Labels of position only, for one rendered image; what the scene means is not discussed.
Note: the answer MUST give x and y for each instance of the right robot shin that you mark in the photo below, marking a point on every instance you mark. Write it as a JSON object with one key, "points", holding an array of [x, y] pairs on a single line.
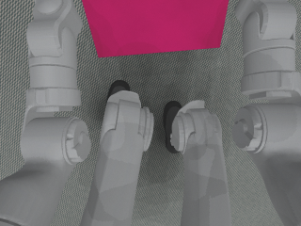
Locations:
{"points": [[195, 105]]}

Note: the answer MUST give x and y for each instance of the left robot upper arm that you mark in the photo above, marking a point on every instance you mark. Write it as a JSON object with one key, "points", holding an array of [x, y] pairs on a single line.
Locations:
{"points": [[51, 148]]}

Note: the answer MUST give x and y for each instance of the robot right forearm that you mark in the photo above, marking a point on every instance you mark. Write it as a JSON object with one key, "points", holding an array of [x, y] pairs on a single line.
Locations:
{"points": [[268, 34]]}

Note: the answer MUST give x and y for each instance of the carton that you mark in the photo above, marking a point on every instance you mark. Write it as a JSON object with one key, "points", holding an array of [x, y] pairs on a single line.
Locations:
{"points": [[138, 27]]}

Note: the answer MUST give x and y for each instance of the left robot shin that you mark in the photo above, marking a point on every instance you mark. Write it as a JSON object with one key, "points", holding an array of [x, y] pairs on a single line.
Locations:
{"points": [[111, 109]]}

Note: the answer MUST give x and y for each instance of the robot left forearm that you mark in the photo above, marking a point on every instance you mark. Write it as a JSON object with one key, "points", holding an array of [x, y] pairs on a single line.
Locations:
{"points": [[52, 58]]}

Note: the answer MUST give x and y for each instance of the robot shin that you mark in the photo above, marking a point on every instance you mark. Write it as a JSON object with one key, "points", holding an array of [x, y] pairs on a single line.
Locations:
{"points": [[111, 109], [195, 105]]}

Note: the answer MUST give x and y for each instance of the right robot upper arm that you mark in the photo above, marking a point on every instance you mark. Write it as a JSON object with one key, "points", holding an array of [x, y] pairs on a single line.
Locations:
{"points": [[271, 135]]}

